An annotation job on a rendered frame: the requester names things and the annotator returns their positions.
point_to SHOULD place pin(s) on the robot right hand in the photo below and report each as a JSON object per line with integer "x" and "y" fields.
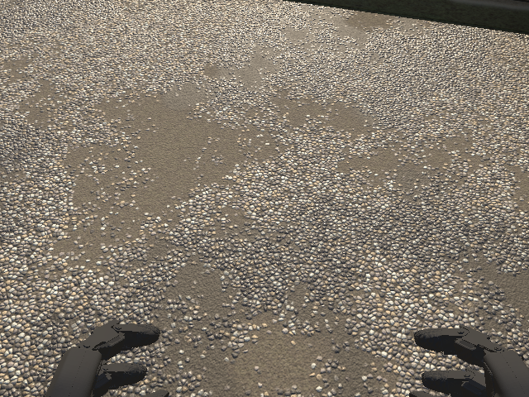
{"x": 505, "y": 373}

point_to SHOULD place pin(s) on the robot left hand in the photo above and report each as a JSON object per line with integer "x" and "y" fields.
{"x": 83, "y": 370}

